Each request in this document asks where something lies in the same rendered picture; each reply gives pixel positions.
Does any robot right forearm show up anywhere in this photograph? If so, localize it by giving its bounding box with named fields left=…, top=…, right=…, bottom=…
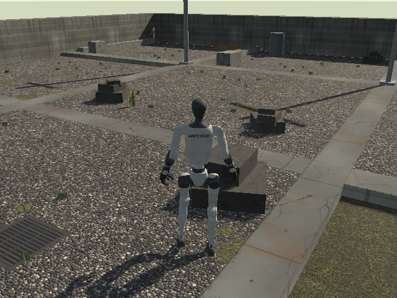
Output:
left=224, top=150, right=236, bottom=173

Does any robot left hand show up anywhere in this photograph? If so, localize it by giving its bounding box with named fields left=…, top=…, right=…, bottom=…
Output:
left=160, top=172, right=174, bottom=186

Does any right robot shin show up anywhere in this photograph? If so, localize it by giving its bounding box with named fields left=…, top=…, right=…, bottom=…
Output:
left=208, top=207, right=217, bottom=248

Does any left robot thigh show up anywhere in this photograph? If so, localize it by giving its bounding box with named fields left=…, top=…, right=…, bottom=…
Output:
left=178, top=173, right=190, bottom=207

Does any left robot upper arm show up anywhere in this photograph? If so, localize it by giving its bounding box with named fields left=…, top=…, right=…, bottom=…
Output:
left=169, top=125, right=186, bottom=160

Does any robot left forearm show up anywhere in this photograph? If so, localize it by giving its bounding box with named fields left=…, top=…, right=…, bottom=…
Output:
left=161, top=150, right=174, bottom=175

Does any robot right hand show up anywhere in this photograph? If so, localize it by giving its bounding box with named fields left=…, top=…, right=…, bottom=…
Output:
left=223, top=170, right=238, bottom=183

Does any right robot upper arm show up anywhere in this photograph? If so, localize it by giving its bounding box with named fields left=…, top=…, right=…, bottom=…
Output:
left=212, top=125, right=230, bottom=160

